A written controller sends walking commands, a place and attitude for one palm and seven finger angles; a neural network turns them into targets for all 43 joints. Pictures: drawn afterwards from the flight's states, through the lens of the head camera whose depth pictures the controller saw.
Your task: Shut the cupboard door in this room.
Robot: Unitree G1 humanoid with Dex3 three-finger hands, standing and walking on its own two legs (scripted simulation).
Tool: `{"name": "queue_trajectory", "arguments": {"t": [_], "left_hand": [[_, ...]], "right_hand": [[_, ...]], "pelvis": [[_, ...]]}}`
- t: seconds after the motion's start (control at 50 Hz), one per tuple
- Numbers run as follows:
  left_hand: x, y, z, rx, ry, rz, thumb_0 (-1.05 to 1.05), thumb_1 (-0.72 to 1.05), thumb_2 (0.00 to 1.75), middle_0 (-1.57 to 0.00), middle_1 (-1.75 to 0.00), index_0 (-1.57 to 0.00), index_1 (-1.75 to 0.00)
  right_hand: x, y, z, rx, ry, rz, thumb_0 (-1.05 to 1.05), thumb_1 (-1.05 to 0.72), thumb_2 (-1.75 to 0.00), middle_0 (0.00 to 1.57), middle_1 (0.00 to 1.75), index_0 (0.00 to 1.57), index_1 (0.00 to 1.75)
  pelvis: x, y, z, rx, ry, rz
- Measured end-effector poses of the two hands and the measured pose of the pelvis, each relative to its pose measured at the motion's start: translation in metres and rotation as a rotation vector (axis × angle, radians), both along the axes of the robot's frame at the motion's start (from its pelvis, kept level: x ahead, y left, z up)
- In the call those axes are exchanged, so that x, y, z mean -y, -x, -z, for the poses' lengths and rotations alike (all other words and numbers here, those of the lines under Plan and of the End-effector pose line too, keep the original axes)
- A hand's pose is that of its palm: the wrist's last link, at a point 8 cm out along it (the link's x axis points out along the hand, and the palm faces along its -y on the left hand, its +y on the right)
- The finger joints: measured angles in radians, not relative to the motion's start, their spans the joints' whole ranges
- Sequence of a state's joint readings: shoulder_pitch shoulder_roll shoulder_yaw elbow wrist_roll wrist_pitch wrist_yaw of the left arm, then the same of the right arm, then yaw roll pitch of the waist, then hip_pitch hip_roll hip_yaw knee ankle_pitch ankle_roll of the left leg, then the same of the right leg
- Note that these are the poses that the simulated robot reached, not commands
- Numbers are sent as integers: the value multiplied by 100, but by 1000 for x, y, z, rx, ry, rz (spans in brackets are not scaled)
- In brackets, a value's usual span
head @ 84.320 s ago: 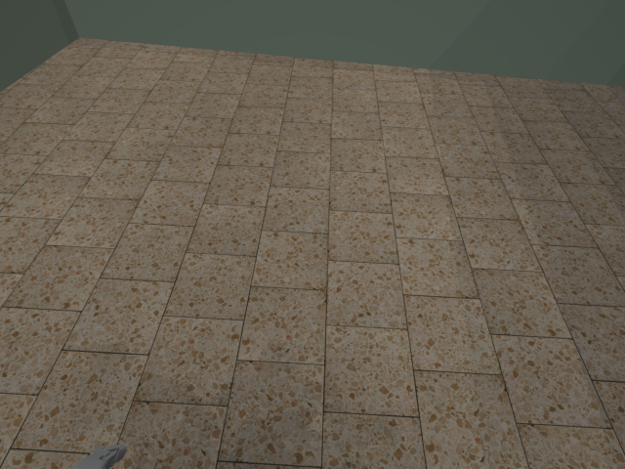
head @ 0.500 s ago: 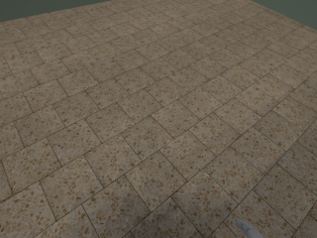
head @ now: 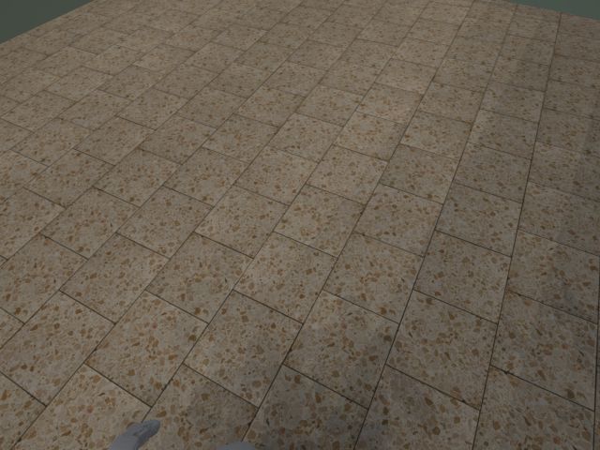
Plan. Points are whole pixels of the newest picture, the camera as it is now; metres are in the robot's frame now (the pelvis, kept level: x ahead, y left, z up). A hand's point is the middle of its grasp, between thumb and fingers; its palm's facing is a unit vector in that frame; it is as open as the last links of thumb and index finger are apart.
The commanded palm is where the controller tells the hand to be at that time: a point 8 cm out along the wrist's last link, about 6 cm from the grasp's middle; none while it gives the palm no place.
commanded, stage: turn to face it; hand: left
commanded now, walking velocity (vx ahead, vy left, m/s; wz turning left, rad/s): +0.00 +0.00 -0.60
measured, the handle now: out of the picture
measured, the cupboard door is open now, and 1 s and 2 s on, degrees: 42 42 42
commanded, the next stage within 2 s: none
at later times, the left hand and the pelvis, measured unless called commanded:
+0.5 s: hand (157, 446) +0.14 +0.23 -0.16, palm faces -0.23 -0.96 -0.19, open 7.4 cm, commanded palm none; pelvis +0.01 +0.05 +0.02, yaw -17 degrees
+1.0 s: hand (221, 422) +0.18 +0.14 -0.14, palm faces -0.54 -0.81 -0.25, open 7.4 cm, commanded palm none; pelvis -0.01 +0.02 +0.02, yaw -34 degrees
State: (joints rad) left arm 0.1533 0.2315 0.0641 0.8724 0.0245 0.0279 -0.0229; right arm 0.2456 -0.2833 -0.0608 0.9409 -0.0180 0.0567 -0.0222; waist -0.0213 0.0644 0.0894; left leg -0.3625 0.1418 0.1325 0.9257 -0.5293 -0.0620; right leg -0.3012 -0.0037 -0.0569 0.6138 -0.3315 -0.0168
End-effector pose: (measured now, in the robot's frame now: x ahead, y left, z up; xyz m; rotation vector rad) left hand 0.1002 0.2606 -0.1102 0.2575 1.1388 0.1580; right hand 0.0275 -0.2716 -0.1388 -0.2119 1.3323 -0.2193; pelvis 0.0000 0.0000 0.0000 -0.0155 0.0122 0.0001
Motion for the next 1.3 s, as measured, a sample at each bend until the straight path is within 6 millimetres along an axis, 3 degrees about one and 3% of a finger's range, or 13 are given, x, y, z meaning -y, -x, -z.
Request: {"name": "queue_trajectory", "arguments": {"t": [0.08,0.2,0.32,0.38,0.5,0.6,0.7,0.78,0.86,0.98,1.08,1.2,1.3], "left_hand": [[13,-5,-6,-16,2,30,1,90,90,-20,-30,-20,-30],[19,-9,0,-45,40,81,1,90,90,-21,-30,-20,-30],[2,-19,20,-71,79,121,1,90,90,-21,-30,-20,-30],[-11,-28,29,-84,90,137,1,90,90,-21,-30,-20,-30],[-23,-49,18,-93,85,207,1,90,90,-20,-30,-20,-30],[-17,-65,10,-102,66,280,1,90,90,-20,-30,-20,-30],[12,-85,4,-84,43,379,1,91,90,-20,-30,-20,-30],[44,-100,4,-23,19,459,1,90,90,-20,-30,-20,-30],[66,-99,-4,-5,10,501,1,90,90,-20,-30,-20,-30],[78,-95,-5,-58,14,556,1,90,90,-21,-30,-20,-30],[77,-102,5,-91,34,596,1,90,90,-21,-30,-20,-30],[65,-128,28,-124,53,629,1,90,90,-21,-30,-20,-30],[68,-151,22,-132,46,691,1,90,90,-20,-30,-20,-30]], "right_hand": [[3,3,-9,6,-2,38,1,-91,-90,20,30,20,29],[-9,-11,-22,88,-6,70,1,-91,-90,20,30,20,29],[-34,-27,-32,179,28,100,0,-91,-90,20,30,20,29],[-48,-24,-35,201,52,107,0,-91,-90,20,30,20,29],[-66,5,-49,170,61,171,0,-91,-90,20,30,20,30],[-69,38,-46,144,51,272,0,-91,-90,20,30,20,30],[-64,81,-30,105,22,382,0,-91,-90,20,30,20,30],[-53,117,-6,71,-9,465,0,-91,-90,20,30,20,30],[-45,138,-1,23,-16,521,1,-91,-90,20,30,20,29],[-40,135,-19,73,3,564,1,-91,-90,20,30,20,29],[-43,122,-28,115,38,589,1,-91,-90,20,30,20,29],[-60,106,-35,166,106,614,0,-91,-90,20,30,20,29],[-84,115,-45,146,104,653,0,-91,-90,20,30,20,29]], "pelvis": [[2,0,-9,-1,-15,41],[-4,-3,-14,-3,-18,99],[-29,-8,-7,-8,-5,171],[-41,-9,-3,-3,2,207],[-50,-9,-17,5,27,293],[-51,-8,-20,5,30,367],[-42,-3,-15,7,19,434],[-25,3,-1,11,-11,483],[-22,8,-4,8,-5,517],[-20,8,-16,-3,-30,585],[-27,1,-15,-12,-24,639],[-45,-16,-4,-18,-8,711],[-49,-21,-13,-12,8,779]]}}
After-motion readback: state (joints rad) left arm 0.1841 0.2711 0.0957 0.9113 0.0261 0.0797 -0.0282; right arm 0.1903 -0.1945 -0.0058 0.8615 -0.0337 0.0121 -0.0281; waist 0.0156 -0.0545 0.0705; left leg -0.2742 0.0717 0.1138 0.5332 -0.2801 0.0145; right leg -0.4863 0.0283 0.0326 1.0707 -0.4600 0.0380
